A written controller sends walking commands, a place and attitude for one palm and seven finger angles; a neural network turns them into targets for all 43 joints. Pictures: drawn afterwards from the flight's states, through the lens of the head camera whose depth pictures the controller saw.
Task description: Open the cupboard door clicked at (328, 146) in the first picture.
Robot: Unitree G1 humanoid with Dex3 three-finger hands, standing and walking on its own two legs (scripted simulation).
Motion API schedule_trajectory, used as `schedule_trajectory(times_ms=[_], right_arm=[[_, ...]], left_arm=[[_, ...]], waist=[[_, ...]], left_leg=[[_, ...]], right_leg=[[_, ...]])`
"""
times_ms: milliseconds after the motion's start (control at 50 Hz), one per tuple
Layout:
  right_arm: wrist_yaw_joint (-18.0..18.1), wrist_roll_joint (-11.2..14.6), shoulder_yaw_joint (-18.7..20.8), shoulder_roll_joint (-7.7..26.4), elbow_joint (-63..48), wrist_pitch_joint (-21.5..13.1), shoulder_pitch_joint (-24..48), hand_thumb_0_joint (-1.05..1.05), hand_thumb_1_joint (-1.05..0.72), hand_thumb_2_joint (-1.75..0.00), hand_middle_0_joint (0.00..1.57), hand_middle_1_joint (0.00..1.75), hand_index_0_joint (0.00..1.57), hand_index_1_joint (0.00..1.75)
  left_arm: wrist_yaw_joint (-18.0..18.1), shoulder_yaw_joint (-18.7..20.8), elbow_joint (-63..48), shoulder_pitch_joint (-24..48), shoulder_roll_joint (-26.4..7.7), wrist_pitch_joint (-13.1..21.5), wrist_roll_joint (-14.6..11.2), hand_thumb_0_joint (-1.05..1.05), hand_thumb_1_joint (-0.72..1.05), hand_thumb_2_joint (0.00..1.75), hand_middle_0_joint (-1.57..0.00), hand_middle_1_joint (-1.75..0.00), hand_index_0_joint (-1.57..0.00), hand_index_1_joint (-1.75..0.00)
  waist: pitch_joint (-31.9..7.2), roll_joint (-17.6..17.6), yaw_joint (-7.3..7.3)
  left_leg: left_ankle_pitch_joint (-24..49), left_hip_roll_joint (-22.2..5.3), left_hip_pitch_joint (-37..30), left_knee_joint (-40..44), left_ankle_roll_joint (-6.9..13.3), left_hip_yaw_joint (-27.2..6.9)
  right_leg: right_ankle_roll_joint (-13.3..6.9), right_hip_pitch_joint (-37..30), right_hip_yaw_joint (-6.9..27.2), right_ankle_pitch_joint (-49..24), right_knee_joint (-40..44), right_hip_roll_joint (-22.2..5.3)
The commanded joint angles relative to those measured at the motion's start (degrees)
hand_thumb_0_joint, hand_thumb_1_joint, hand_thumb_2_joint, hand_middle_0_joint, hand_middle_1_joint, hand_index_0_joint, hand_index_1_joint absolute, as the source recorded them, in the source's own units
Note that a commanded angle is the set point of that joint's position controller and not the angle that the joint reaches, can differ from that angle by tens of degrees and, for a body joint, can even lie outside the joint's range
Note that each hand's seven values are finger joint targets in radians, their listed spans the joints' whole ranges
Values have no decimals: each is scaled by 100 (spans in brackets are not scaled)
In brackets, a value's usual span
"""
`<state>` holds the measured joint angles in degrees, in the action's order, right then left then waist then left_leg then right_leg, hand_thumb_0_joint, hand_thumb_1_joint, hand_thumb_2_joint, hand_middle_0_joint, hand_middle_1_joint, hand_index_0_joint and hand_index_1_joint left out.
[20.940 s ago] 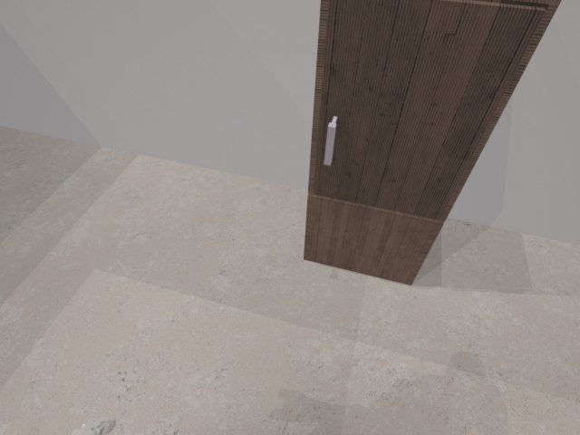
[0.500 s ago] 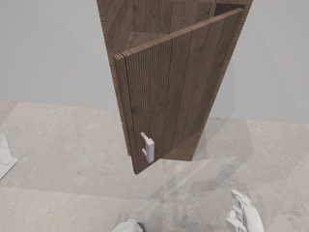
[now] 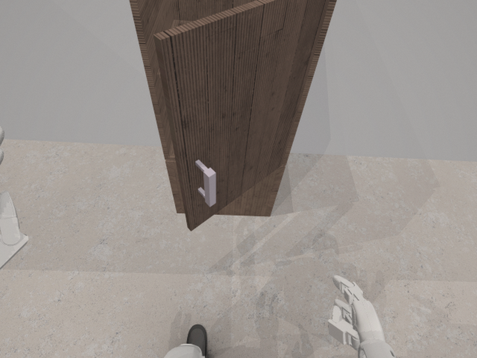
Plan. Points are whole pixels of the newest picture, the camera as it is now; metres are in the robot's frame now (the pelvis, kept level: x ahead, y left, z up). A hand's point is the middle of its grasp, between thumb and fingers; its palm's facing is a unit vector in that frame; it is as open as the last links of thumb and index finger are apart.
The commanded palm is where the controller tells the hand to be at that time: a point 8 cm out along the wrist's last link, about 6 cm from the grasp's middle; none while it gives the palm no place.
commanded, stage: stop stepping back and stand still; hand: left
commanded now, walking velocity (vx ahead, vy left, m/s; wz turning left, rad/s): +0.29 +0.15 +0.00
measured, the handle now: (205, 183) +0.49 +0.11 -0.10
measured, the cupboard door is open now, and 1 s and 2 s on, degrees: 42 42 42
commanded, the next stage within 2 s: let the arm hang, fingers relaxed in 0.72 s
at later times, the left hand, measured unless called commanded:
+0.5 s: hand out of the picture +0.13 +0.25 +0.17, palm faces +0.39 -0.80 -0.46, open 7.4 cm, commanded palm +0.07 +0.30 +0.19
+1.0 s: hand out of the picture +0.09 +0.24 -0.08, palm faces +0.07 -0.93 -0.37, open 7.4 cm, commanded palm none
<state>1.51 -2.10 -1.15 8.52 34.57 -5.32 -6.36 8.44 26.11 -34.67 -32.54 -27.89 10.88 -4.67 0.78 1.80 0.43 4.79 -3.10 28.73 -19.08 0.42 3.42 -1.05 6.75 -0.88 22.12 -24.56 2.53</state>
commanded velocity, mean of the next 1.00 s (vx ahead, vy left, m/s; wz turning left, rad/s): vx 0.07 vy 0.03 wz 0.00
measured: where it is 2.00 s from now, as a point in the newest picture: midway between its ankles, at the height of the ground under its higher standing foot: outside the picture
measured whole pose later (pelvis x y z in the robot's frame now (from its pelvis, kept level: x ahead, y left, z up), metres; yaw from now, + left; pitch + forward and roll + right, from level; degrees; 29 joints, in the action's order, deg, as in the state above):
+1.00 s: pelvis -0.08 +0.00 +0.00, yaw +2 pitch -1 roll -1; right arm -0.3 -1.1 -0.2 16.2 50.0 -1.8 -6.9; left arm 0.1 4.2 29.9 -12.8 -17.8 -1.3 1.7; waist -0.2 -2.9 -1.1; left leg -7.8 1.9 23.0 -31.5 2.8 0.0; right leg -1.3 11.0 -2.5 20.9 -32.5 1.5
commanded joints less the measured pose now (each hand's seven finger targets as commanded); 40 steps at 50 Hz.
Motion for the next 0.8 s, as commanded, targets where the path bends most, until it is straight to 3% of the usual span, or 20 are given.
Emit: schedule_trajectory(times_ms=[0, 20, 40, 60, 100, 140, 200, 220, 240, 260, 300, 340, 380, 420, 460, 580, 620, 680, 740, 780], right_arm=[[107, 130, 318, 881, -747, 5, 168, 0, -90, -90, 20, 30, 20, 30], [113, 230, 380, 977, -790, -16, 212, 0, -90, -90, 20, 30, 20, 30], [134, 271, 354, 976, -833, -23, 278, 0, -90, -90, 20, 30, 20, 30], [177, 270, 254, 801, -789, 5, 157, 0, -90, -90, 20, 30, 20, 30], [254, 250, 222, 882, -742, -46, 140, 0, -90, -90, 20, 30, 20, 30], [325, 263, 302, 1053, -609, -154, 71, 0, -90, -90, 20, 30, 20, 30], [349, 284, 410, 1221, -642, -236, -95, 0, -90, -90, 20, 30, 20, 30], [341, 262, 420, 1260, -666, -233, -147, 0, -90, -90, 20, 30, 20, 30], [332, 224, 366, 1223, -649, -235, -88, 0, -90, -90, 20, 30, 20, 30], [312, 243, 310, 1121, -689, -228, -132, 0, -90, -90, 20, 30, 20, 30], [291, 231, 329, 1141, -747, -295, -64, 0, -90, -90, 20, 30, 20, 30], [316, 188, 343, 1155, -766, -365, -22, 0, -90, -90, 20, 30, 20, 30], [324, 154, 314, 1080, -793, -387, -35, 0, -90, -90, 20, 30, 20, 30], [326, 142, 318, 1060, -809, -387, -56, 0, -90, -90, 20, 30, 20, 30], [341, 139, 326, 1045, -804, -403, -84, 0, -90, -90, 20, 30, 20, 30], [369, 161, 334, 1030, -628, -422, -119, 0, -90, -90, 20, 30, 20, 30], [379, 164, 339, 1057, -561, -421, -103, 0, -90, -90, 20, 30, 20, 30], [423, 168, 284, 1051, -541, -465, -29, 0, -90, -90, 20, 30, 20, 30], [459, 125, 239, 1023, -617, -511, 74, 0, -90, -90, 20, 30, 20, 30], [456, 120, 196, 941, -683, -530, 39, 0, -90, -90, 20, 30, 20, 30]], left_arm=[[129, 1075, -1005, -286, -1220, 477, -97, 0, 90, 90, -20, -30, -20, -30], [123, 905, -756, -457, -1040, 345, -64, 0, 90, 90, -20, -30, -20, -30], [187, 1156, -756, -516, -1217, 295, -39, 0, 90, 90, -20, -30, -20, -30], [210, 981, -620, -590, -1008, 218, -3, 0, 90, 90, -20, -30, -20, -30], [244, 728, -441, -172, -782, 163, 66, 0, 90, 90, -20, -30, -20, -30], [272, 547, -180, 399, -767, 148, 82, 0, 90, 90, -20, -30, -20, -30], [209, 300, 191, 572, -609, 235, 152, 0, 90, 90, -20, -30, -20, -30], [211, 343, 188, 522, -642, 259, 196, 0, 90, 90, -20, -30, -20, -30], [202, 451, -53, 439, -794, 325, 217, 0, 90, 90, -20, -30, -20, -30], [175, 354, -274, 419, -685, 382, 223, 0, 90, 90, -20, -30, -20, -30], [155, 349, -525, 381, -671, 437, 205, 0, 90, 90, -20, -30, -20, -30], [172, 538, -653, 265, -807, 471, 193, 0, 90, 90, -20, -30, -20, -30], [185, 603, -560, 29, -711, 486, 187, 0, 90, 90, -20, -30, -20, -30], [175, 604, -426, -97, -637, 464, 173, 0, 90, 90, -20, -30, -20, -30], [165, 558, -360, -68, -588, 444, 161, 0, 90, 90, -20, -30, -20, -30], [139, 171, 23, 348, -368, 293, 183, 0, 90, 90, -20, -30, -20, -30], [144, 44, -42, 742, -363, 258, 226, 0, 90, 90, -20, -30, -20, -30], [154, 3, -145, 1139, -426, 229, 248, 0, 90, 90, -20, -30, -20, -30], [167, 271, -441, 1119, -661, 259, 266, 0, 90, 90, -20, -30, -20, -30], [183, 328, -523, 761, -569, 282, 270, 0, 90, 90, -20, -30, -20, -30]], waist=[[-1161, 301, -20], [-995, 1140, 34], [-1110, 900, 42], [-1103, 560, -49], [-758, 39, -140], [-461, 299, -198], [-226, 307, -128], [-315, 153, -113], [-518, -476, -122], [-561, -706, -122], [-404, -748, -98], [-176, -742, -91], [-91, -988, -94], [-111, -1120, -99], [-194, -1001, -109], [-221, -133, -139], [-115, -60, -163], [36, -442, -170], [-22, -1021, -80], [-235, -1240, -15]], left_leg=[[-1783, 270, -1970, -1840, -209, 130], [-2121, 481, -1144, -2694, -167, -170], [-2256, 400, -711, -3119, -124, -273], [-2281, 259, -305, -2922, -75, -386], [-1962, 249, -596, -2023, -30, -181], [-1548, 267, -1306, -1311, 69, -125], [-619, 23, -1765, -854, 267, -374], [-28, -29, -1918, -957, 313, -481], [281, -32, -2023, -910, 333, -519], [363, -99, -1926, -761, 319, -683], [-798, -264, -1678, -421, 295, -1038], [-2145, -290, -1291, -26, 253, -1201], [-2816, -241, -1002, 279, 172, -1194], [-3045, -209, -973, 400, 103, -1132], [-3117, -204, -1043, 443, 53, -1080], [-2199, 37, -2009, -516, -34, -634], [-2000, 78, -2220, -865, -28, -612], [-2118, -19, -2260, -586, -22, -800], [-3044, -260, -1740, 545, 39, -1303], [-3532, -394, -1402, 1089, 83, -1537]], right_leg=[[-332, 1268, 910, -1852, 1373, -1462], [-280, 1006, 1116, -2806, 983, -1564], [-326, 839, 1105, -3523, 599, -1670], [-431, 207, 858, -4074, 208, -1658], [-372, 214, 752, -3973, 149, -1511], [-79, 595, 592, -3241, 255, -1374], [344, 610, 589, -2910, 268, -949], [363, 586, 585, -3247, 177, -820], [299, 575, 444, -3114, 57, -785], [253, 443, 282, -2593, -44, -667], [177, 571, 206, -1078, 162, -453], [86, 566, 210, -318, 389, -399], [-5, 464, 162, 57, 442, -337], [-29, 448, 96, 202, 468, -252], [-30, 429, 81, 245, 533, -208], [-111, 1323, 561, 519, 1244, -514], [-131, 1662, 673, 563, 1364, -621], [-59, 1678, 469, 456, 1121, -491], [74, 982, 155, 205, 619, -162], [82, 358, 24, -51, 237, -37]])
